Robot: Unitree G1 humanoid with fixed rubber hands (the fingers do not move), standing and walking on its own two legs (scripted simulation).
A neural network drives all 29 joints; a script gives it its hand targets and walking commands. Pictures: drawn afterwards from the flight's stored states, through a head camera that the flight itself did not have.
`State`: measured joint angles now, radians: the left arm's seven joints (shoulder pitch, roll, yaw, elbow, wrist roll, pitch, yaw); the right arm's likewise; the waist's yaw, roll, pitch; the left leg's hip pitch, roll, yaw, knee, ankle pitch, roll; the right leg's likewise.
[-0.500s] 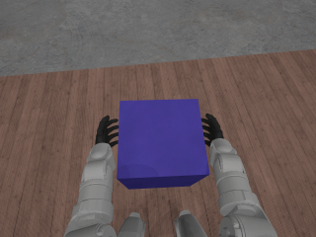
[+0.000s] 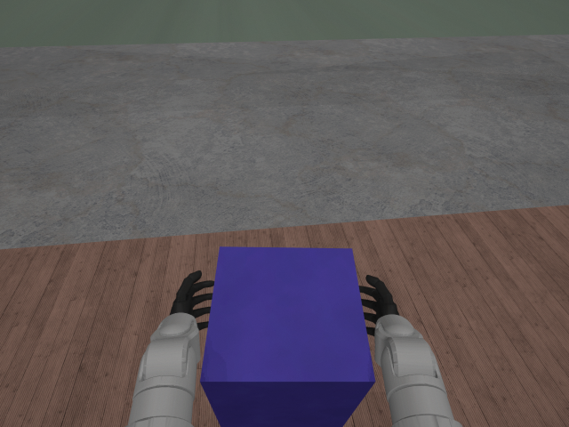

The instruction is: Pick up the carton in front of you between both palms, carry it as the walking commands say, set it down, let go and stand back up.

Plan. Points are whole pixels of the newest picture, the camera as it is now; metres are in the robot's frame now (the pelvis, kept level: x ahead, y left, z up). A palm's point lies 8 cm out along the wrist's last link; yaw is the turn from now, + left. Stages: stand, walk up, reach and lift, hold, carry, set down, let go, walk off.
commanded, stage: reach and lift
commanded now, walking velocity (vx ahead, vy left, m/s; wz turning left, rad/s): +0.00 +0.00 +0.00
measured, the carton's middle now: (284, 341) +0.30 +0.00 -0.06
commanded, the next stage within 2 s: hold in 0.96 s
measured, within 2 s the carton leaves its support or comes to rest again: neither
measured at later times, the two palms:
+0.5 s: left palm (184, 319) +0.29 +0.15 +0.03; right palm (390, 320) +0.28 -0.15 +0.03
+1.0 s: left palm (181, 314) +0.29 +0.15 +0.04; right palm (390, 315) +0.28 -0.15 +0.04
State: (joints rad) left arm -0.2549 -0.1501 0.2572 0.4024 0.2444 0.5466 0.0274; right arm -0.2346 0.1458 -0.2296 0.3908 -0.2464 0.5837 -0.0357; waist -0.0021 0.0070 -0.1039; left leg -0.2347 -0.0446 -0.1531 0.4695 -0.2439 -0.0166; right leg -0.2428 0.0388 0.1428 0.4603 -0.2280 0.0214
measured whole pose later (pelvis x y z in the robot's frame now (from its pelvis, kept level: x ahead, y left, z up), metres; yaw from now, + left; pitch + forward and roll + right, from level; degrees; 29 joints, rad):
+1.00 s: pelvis +0.00 +0.00 +0.01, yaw +0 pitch -5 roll +0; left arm -0.26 -0.15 0.23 0.29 0.28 0.69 0.01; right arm -0.24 0.15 -0.20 0.28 -0.27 0.72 -0.02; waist 0.00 0.00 -0.02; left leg -0.08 -0.03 -0.14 0.37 -0.21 -0.02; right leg -0.09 0.03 0.14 0.37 -0.20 0.02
